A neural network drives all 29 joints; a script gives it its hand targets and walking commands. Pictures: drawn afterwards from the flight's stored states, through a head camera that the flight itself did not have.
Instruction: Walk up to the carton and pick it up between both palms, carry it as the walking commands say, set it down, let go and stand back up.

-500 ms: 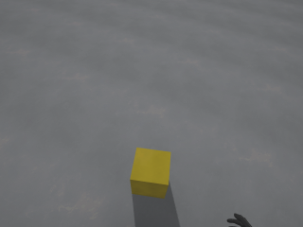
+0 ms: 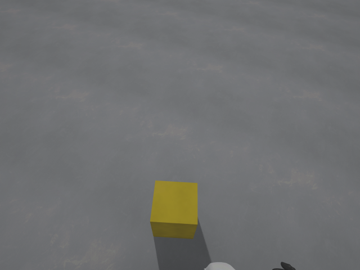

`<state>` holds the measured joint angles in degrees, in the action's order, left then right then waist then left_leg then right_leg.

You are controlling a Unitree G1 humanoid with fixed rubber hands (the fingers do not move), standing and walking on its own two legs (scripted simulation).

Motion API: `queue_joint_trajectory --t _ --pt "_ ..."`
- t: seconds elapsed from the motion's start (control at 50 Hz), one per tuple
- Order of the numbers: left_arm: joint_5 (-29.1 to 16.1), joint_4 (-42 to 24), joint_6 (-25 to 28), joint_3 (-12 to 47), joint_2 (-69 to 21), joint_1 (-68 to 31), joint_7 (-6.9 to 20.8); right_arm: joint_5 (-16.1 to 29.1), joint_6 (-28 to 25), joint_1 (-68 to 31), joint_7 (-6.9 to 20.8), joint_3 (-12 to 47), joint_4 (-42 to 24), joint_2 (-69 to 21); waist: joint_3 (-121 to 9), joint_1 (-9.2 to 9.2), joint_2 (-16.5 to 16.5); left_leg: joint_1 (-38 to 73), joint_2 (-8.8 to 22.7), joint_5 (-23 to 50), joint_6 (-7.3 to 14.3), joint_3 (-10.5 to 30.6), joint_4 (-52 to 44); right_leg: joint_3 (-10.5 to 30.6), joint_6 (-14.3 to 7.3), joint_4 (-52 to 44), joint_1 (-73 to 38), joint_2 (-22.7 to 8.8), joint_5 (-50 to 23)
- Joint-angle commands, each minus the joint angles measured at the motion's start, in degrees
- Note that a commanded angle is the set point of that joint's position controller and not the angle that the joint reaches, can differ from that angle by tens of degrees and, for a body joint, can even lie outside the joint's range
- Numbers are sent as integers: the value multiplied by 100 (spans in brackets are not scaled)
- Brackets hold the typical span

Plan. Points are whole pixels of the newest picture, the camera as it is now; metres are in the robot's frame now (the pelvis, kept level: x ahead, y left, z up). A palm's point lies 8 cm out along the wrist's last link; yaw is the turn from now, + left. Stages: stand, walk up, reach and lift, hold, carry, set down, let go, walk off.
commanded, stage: walk up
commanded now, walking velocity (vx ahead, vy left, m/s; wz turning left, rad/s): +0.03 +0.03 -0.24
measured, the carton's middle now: (174, 210) +0.47 +0.00 -0.64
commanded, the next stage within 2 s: none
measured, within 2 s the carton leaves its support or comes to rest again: neither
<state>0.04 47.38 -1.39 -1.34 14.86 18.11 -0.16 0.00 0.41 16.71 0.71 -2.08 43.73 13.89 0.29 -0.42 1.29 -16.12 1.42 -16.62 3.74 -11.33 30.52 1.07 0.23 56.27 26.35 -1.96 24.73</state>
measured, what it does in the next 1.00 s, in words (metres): steps on the spot: right foot, then left foot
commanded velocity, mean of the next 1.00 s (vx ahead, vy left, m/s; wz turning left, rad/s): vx -0.02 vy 0.09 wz -0.19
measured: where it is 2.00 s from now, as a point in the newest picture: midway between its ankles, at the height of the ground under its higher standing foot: outside the picture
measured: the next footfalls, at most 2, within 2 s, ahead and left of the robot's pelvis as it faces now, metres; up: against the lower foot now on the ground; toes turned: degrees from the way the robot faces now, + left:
right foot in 0.24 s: +0.17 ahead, -0.16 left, +0.00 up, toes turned -1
left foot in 0.56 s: +0.05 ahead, +0.09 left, +0.00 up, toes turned +3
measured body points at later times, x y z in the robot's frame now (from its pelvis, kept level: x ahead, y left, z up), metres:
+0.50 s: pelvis +0.04 -0.02 +0.00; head +0.08 -0.03 +0.45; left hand +0.12 +0.25 -0.13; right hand +0.15 -0.28 -0.12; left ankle +0.00 +0.08 -0.69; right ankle +0.13 -0.15 -0.73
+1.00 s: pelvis +0.05 +0.04 +0.01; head +0.08 +0.07 +0.45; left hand +0.15 +0.28 -0.15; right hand +0.08 -0.24 -0.10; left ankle +0.01 +0.09 -0.73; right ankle +0.02 -0.14 -0.68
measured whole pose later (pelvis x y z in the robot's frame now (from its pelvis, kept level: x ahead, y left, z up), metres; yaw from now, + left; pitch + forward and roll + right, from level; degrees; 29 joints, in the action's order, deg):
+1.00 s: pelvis +0.05 +0.04 +0.01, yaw -8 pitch +1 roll -3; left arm 0.0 47.3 -4.7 -1.8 14.6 14.9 -0.4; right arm 0.0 2.1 17.1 -1.2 -1.7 43.8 14.4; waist 3.0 -0.3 1.1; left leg -8.8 1.7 -19.8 5.0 -10.7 27.5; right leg 3.2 3.8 50.9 23.9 -0.5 17.0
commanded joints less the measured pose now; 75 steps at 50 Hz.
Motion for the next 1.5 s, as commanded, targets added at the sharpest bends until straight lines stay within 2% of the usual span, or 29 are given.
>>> queue_joint_trajectory --t 0.0,0.06,0.1,0.16,0.2,0.24,0.26,0.38,0.46,0.5,0.52,0.54,0.58,0.62,0.68,0.8,0.98,1.06,1.08,1.12,1.16,1.18,1.2,1.32,1.34,1.36,1.38,1.42,1.48 --pt "144 -480 100 -286 312 -84 49 -216 -154 15 -254 -196 -165 916 -27 102 -309 1242 1827 4817 563 958 -728 -243 162 -150 724 -125 176" --pt "159 -487 4 -171 142 -5 94 -246 -56 -30 -278 -194 -291 731 -324 180 -1087 1122 1448 3886 384 146 -642 -402 89 -874 275 -71 -597" --pt "163 -524 -86 -187 227 -239 125 -245 14 -124 -295 -223 -335 829 -192 186 -1010 939 1443 3366 289 101 -453 -492 102 -1199 114 -85 -955" --pt "193 -160 -48 -333 666 926 -46 -271 203 -549 -224 -229 -395 787 -384 748 -570 295 693 1555 -81 -344 855 -464 36 -2563 -1451 -2 -2014" --pt "221 -174 -14 -503 1573 1197 -123 -297 378 -527 -206 -147 -675 364 132 778 1958 -1280 -307 -2357 -517 408 2916 2894 -572 -3484 -1547 -1874 -4946" --pt "231 -396 -18 -479 1456 548 -220 -179 558 -234 -204 -257 -587 752 410 373 1208 -1073 -99 -1815 -652 1505 3599 3915 -903 -4334 -582 -2091 -3809" --pt "215 -483 -16 -505 1389 286 -252 -242 538 -92 -185 -275 -523 703 490 204 951 -1262 -49 -1415 -699 1545 3548 3538 -771 -4201 -481 -1816 -2420" --pt "234 -475 -76 -467 1152 -108 -185 -232 485 -337 -89 -253 -219 766 -485 205 973 -341 -148 -804 -587 1090 2385 2386 -259 -4551 -611 -1095 -631" --pt "175 -475 -149 -528 1329 -400 -221 -68 467 198 1 -183 27 655 -321 12 1402 849 -222 -924 -451 1058 48 1911 -14 -4620 -467 -1060 -989" --pt "124 -500 -173 -468 1158 -505 -216 -69 398 917 -21 -226 350 720 -468 -316 1474 2361 -283 -150 -182 543 -1479 1102 517 -4470 172 -591 -769" --pt "86 -443 -177 -408 757 -209 -198 -117 385 1070 -52 -302 466 963 -694 -336 517 2924 220 4 -4 875 -1698 544 696 -3266 700 -36 16" --pt "105 -513 -189 -303 247 -99 -191 -200 379 780 -59 -372 264 1471 -491 -185 -1492 1991 1718 -255 301 2206 -1736 1 478 -1104 1264 523 589" --pt "233 -490 -260 -302 527 -478 -112 -207 254 -399 -129 -225 -263 1131 257 -26 -965 241 2203 -849 241 2057 -2384 229 333 318 1048 137 168" --pt "161 -309 -245 -390 635 -297 54 -178 82 -867 -274 -190 -387 758 417 321 -171 450 1706 1677 96 1258 -1550 214 393 757 852 84 -411" --pt "112 -170 -244 -373 480 -54 53 -170 -41 -174 -324 -166 -364 836 -383 251 -509 1707 1572 4889 -56 842 -618 31 348 747 895 184 -358" --pt "162 -247 -371 -254 324 -345 21 -160 47 424 -365 -156 -99 814 -219 -36 -947 2546 1599 5533 27 778 -549 -259 383 57 1109 255 -394" --pt "154 -511 -253 -195 77 -591 -15 -304 164 341 -275 -113 -99 753 -93 -102 -979 1787 1349 4476 503 628 -582 -408 147 -1250 94 156 -58" --pt "118 -200 -110 -206 182 31 -150 -350 292 7 -147 -127 -146 870 -74 171 -929 851 750 2344 262 227 -146 -506 -4 -2765 -1182 115 -1155" --pt "144 -144 -65 -307 574 283 -194 -293 293 -96 -152 -146 -246 832 -290 249 -450 451 530 1298 30 112 249 3 -72 -2943 -1922 -281 -2608" --pt "172 -99 -38 -511 1309 700 -224 -259 367 -135 -184 -124 -405 651 15 468 1507 -860 -116 -1975 -416 352 1696 2513 -1041 -3424 -1993 -1958 -4546" --pt "251 -179 -62 -493 1226 329 -294 -283 491 -239 -73 -157 -470 678 537 262 1152 -761 -150 -1737 -471 1221 2521 3277 -1305 -4241 -936 -2130 -2499" --pt "215 -421 -72 -418 1056 -307 -213 -274 408 -379 -88 -82 -474 529 689 159 1530 -539 -34 -1641 -383 1090 2296 2541 -1209 -4303 -456 -1638 -2021" --pt "274 -350 -55 -479 1067 -278 -280 -338 410 -402 -15 -162 -380 702 656 167 1108 -750 1 -1364 -463 1227 2281 2761 -1059 -4263 -726 -1737 -1794" --pt "213 -424 -101 -368 874 -602 -164 -196 205 214 -88 -82 -46 415 -184 -141 1416 908 -120 -115 -352 835 -680 1170 -458 -3424 -995 -811 -3022" --pt "182 -355 -118 -363 805 -417 -204 -184 192 405 -104 -129 108 605 -339 -114 946 1346 -48 380 -328 636 -1166 1090 -318 -3280 -848 -840 -2579" --pt "137 -404 -123 -268 560 -299 -174 -182 130 638 -152 -210 192 845 -589 -202 365 1871 641 650 -234 1138 -1420 760 -105 -2729 -452 -473 -1650" --pt "156 -539 -132 -158 146 -432 -150 -306 65 703 -182 -282 181 1246 -452 -281 -1038 2128 1902 1240 -9 2415 -1737 10 158 -1624 616 285 95" --pt "228 -493 -232 -246 384 -571 -136 -293 97 287 -143 -223 -56 983 -47 -183 -631 1065 2083 1189 461 2074 -1669 183 174 -237 569 29 568" --pt "188 -241 -296 -316 438 -326 22 -276 -13 -25 -271 -197 -134 846 129 15 -383 1245 1931 2243 253 1641 -1426 217 254 43 623 -1 -64"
